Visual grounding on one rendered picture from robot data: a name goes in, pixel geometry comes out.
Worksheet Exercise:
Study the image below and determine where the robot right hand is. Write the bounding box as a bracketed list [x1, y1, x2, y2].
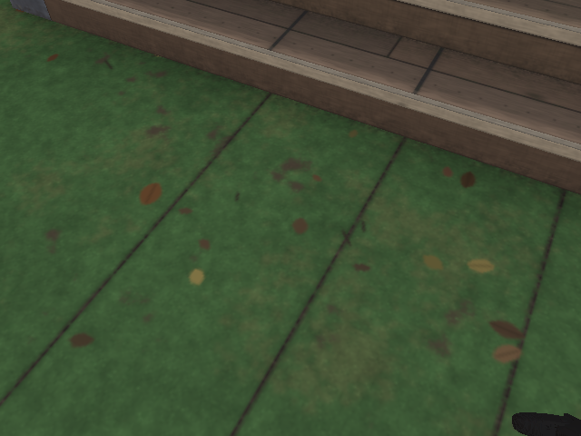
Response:
[512, 412, 581, 436]

